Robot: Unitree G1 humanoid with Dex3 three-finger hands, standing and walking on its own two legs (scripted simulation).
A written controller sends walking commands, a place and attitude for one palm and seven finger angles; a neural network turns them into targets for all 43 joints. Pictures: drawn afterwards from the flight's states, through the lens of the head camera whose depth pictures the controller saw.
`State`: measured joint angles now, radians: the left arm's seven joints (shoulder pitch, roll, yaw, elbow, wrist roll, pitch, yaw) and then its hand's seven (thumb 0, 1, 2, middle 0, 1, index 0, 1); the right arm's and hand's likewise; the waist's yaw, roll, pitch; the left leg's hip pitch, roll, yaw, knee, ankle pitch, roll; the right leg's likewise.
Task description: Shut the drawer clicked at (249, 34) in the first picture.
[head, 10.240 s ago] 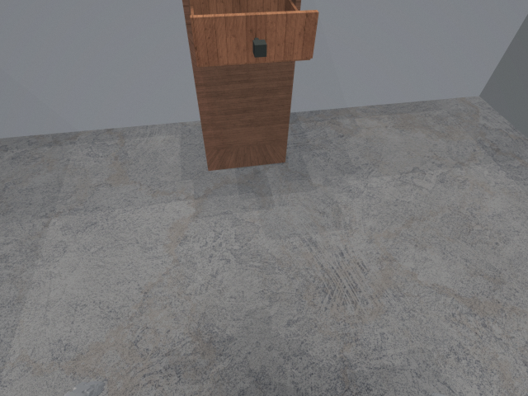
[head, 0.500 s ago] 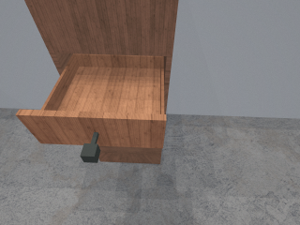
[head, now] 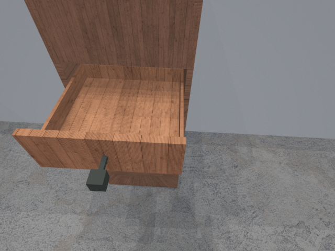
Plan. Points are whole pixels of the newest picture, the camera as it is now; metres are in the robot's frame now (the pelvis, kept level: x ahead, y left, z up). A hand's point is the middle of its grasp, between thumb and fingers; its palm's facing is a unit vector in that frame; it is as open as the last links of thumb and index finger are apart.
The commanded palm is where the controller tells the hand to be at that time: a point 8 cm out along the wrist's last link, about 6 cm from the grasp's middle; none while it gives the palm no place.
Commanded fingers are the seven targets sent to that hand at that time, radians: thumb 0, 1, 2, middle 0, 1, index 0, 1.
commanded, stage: come to a stop and stand still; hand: left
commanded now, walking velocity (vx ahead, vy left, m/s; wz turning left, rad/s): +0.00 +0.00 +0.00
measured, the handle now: (100, 172) +0.28 +0.18 +0.04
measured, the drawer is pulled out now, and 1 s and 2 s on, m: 0.28 0.28 0.28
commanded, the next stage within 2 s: look again from close up in 0.04 s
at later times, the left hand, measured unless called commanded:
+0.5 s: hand out of the picture +0.00 +0.16 -0.18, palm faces +0.03 -0.98 -0.18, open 7.4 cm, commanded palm none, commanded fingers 0.00 0.90 0.90 -0.20 -0.30 -0.20 -0.30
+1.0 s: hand (108, 226) +0.18 +0.15 -0.02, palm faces +0.16 -0.99 +0.01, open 6.8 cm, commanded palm +0.10 +0.20 -0.03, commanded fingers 0.00 0.90 0.90 -0.52 -0.65 -0.52 -0.65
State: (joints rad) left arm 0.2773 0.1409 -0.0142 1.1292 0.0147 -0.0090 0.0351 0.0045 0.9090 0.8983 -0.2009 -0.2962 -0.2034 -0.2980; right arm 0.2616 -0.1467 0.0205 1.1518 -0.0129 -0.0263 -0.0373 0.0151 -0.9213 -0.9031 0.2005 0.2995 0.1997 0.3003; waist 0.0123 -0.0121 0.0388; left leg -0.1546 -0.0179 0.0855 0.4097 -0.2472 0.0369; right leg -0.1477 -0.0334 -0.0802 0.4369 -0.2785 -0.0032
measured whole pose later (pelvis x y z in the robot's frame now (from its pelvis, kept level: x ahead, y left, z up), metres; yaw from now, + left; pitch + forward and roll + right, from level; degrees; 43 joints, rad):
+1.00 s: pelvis -0.03 -0.02 -0.04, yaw +0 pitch +8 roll +1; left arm 0.43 0.11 0.11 0.14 -0.22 -0.39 -0.11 0.01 0.93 0.90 -0.34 -0.45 -0.28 -0.45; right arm 0.18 -0.27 -0.06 0.66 0.01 -0.28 -0.02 0.02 -0.91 -0.90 0.20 0.30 0.20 0.30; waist -0.02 0.01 -0.11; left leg -0.54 0.02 0.08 0.79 -0.37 0.00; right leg -0.54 -0.03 -0.09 0.82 -0.42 -0.04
